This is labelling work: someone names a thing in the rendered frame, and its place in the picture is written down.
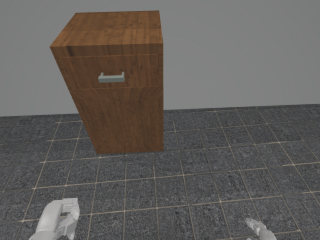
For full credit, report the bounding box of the drawer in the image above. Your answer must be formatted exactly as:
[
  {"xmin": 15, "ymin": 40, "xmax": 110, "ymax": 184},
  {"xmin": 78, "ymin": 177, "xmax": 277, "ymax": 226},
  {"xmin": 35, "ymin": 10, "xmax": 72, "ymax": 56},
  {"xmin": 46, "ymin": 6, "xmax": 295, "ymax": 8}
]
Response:
[{"xmin": 60, "ymin": 54, "xmax": 159, "ymax": 89}]

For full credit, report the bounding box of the right robot hand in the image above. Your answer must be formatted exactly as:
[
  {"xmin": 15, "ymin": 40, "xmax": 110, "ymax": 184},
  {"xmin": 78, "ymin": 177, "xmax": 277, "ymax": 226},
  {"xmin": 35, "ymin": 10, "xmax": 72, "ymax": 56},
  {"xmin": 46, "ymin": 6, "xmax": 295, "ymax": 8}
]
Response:
[{"xmin": 245, "ymin": 218, "xmax": 277, "ymax": 240}]

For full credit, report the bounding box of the cabinet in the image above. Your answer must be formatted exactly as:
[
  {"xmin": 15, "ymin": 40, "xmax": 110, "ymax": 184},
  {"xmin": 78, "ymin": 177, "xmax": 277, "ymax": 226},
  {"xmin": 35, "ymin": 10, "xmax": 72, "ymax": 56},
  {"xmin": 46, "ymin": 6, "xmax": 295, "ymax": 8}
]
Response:
[{"xmin": 50, "ymin": 10, "xmax": 164, "ymax": 154}]

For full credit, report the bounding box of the left robot forearm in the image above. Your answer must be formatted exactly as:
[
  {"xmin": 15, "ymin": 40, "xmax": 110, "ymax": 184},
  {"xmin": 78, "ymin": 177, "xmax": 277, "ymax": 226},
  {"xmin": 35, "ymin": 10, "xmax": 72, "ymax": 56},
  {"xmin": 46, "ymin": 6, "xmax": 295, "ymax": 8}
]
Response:
[{"xmin": 29, "ymin": 230, "xmax": 57, "ymax": 240}]

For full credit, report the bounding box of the left robot hand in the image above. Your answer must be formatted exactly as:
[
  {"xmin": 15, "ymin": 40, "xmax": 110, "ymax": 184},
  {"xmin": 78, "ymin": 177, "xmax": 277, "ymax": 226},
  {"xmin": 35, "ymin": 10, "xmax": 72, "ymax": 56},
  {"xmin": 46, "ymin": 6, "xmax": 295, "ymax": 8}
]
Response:
[{"xmin": 35, "ymin": 198, "xmax": 80, "ymax": 240}]

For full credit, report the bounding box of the handle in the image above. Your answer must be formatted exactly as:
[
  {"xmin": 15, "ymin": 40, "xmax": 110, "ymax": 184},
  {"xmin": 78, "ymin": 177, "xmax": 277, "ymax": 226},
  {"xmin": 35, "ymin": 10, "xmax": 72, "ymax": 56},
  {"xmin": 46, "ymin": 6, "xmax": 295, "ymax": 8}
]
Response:
[{"xmin": 98, "ymin": 72, "xmax": 125, "ymax": 83}]

